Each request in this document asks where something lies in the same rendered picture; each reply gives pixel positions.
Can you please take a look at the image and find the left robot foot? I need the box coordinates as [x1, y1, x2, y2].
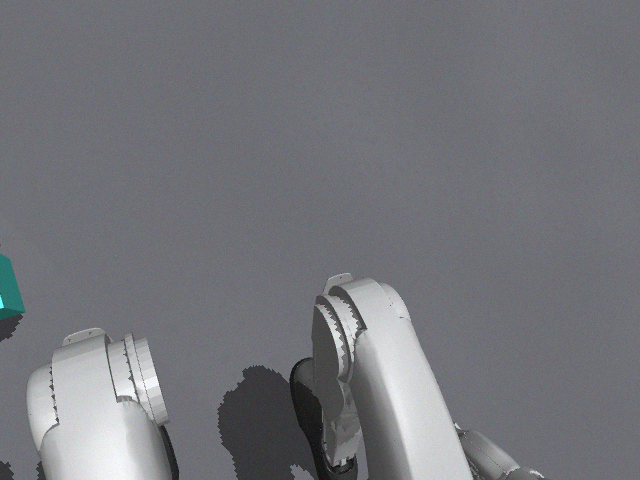
[159, 425, 179, 480]

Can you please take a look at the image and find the right robot foot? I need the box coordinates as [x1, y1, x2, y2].
[290, 357, 358, 480]

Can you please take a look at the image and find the cube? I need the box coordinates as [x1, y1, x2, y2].
[0, 254, 26, 320]

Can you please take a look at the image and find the right robot hand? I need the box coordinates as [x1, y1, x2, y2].
[453, 422, 521, 480]

